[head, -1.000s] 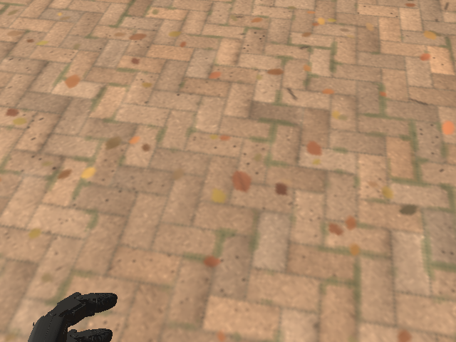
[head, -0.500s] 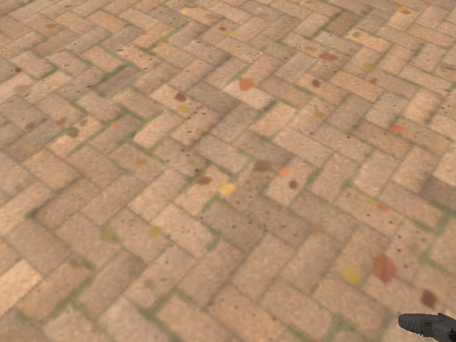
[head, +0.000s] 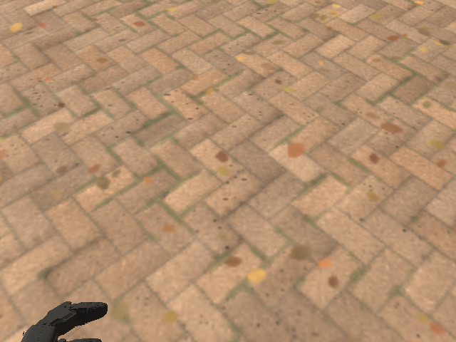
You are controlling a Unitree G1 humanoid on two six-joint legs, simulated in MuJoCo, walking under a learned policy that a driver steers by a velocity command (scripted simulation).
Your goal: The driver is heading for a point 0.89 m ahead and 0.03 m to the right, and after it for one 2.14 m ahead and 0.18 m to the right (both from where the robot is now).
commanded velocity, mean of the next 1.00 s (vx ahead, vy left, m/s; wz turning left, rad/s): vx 0.50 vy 0.00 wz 0.16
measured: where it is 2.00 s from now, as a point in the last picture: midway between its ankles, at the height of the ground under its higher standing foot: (191, 186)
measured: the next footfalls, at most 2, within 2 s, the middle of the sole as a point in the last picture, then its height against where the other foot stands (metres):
left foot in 0.46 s outside the picture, level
right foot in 0.98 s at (230, 268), level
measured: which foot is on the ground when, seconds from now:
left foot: up 0.00-0.44, down 0.46-1.00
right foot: down 0.00-0.46, up 0.48-0.96, down 0.98-1.00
